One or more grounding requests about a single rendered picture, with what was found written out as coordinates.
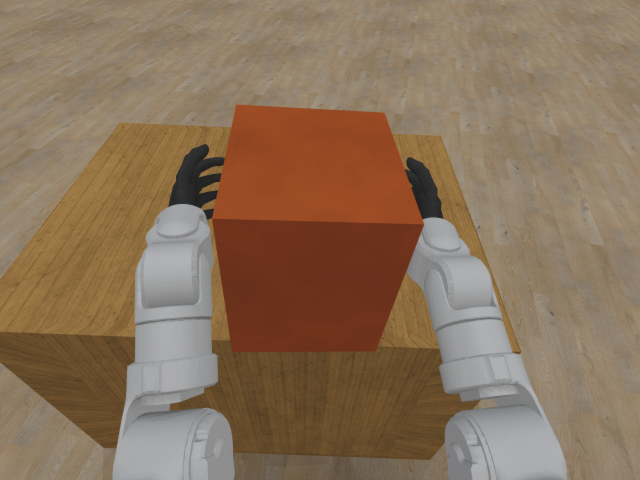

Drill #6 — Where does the left robot forearm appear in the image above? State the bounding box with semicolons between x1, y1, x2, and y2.
113;204;218;480

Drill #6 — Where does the pedestal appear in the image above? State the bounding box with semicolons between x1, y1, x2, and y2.
0;123;521;460

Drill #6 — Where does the left robot hand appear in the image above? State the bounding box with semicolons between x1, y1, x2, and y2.
168;144;225;220

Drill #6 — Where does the carton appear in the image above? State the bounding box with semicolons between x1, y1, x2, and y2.
212;105;424;352

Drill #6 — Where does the robot right upper arm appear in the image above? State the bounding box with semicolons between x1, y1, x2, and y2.
445;404;568;480

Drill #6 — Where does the robot left upper arm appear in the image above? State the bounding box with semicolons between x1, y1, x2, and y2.
114;408;235;480

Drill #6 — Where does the right robot hand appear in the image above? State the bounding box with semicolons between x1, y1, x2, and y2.
405;157;443;219

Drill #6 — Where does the right robot forearm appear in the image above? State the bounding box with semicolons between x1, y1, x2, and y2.
407;217;567;477

